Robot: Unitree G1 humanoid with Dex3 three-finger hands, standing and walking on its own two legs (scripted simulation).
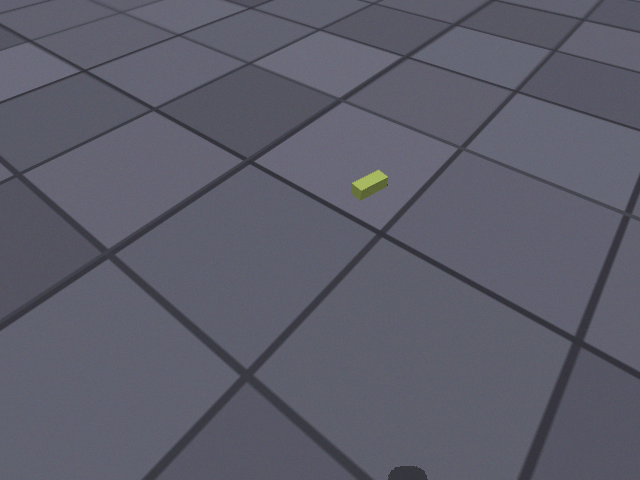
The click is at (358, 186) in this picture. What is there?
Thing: lying carton
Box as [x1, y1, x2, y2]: [351, 170, 387, 200]
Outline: 387,176 379,170 377,170 353,182 351,186 351,193 360,200 386,186
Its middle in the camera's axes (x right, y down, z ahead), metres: +0.25 -0.24 +1.87
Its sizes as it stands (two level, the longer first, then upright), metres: 0.169 0.068 0.061
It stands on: the floor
